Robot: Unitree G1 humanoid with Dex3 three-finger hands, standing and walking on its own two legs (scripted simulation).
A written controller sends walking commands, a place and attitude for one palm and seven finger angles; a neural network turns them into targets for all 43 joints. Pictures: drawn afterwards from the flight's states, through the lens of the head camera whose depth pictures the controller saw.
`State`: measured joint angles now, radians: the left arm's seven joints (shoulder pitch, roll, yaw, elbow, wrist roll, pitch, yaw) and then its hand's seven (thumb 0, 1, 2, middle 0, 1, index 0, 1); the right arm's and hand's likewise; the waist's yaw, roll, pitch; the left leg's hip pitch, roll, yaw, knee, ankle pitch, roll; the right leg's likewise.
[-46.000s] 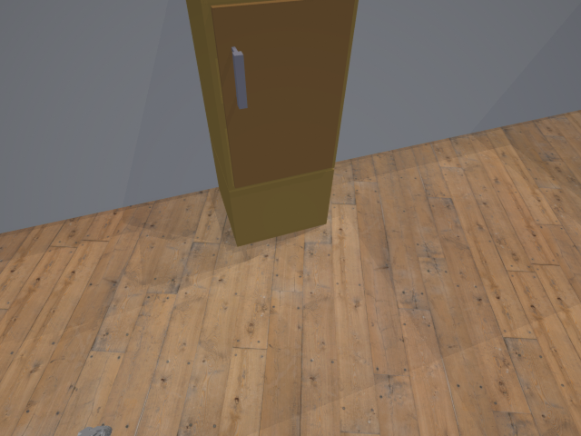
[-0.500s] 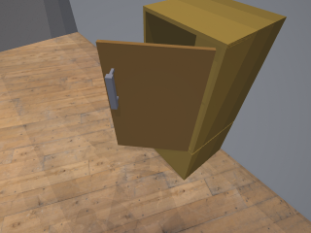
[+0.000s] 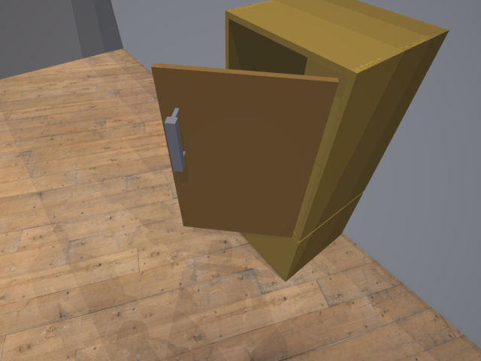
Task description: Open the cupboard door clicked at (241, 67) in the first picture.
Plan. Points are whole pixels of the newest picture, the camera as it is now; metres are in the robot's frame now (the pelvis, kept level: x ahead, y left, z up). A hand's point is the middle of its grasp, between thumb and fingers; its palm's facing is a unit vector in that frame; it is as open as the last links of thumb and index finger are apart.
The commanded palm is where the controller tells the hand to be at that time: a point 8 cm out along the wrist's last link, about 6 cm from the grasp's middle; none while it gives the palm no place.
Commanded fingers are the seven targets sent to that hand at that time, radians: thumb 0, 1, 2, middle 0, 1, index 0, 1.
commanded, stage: come to a stop and stand still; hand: left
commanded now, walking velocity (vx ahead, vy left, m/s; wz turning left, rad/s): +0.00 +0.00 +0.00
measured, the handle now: (177, 140) +0.59 +0.20 +0.02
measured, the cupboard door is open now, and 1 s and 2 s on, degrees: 45 45 45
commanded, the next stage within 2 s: look again from close up in 0.98 s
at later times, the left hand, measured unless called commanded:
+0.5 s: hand out of the picture -0.01 +0.18 -0.18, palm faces +0.04 -0.98 -0.20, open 7.3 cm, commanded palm none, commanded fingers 0.00 0.90 0.90 -0.20 -0.30 -0.20 -0.30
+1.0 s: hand out of the picture -0.04 +0.14 -0.18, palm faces +0.06 -0.99 -0.14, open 7.3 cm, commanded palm none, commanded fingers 0.00 0.90 0.90 -0.20 -0.30 -0.20 -0.30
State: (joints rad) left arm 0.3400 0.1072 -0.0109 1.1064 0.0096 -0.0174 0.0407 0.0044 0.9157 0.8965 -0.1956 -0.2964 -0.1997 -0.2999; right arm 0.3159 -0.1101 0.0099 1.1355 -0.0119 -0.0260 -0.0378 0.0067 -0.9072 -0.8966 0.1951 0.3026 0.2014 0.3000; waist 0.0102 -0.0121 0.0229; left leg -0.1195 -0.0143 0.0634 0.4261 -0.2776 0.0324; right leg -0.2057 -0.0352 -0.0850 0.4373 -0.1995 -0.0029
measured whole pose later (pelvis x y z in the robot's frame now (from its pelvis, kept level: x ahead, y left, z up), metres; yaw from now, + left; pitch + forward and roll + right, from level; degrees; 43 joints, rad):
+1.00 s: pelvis -0.02 -0.01 +0.00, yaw +0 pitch -2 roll +0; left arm 0.35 0.10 -0.01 1.10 0.01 -0.01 0.04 0.00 0.91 0.90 -0.20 -0.30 -0.20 -0.30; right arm 0.34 -0.11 0.01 1.12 -0.01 -0.02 -0.03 0.01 -0.91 -0.90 0.20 0.30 0.20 0.30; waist 0.01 -0.01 0.02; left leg -0.16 -0.01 0.06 0.45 -0.26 0.03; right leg -0.24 -0.04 -0.09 0.46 -0.18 -0.01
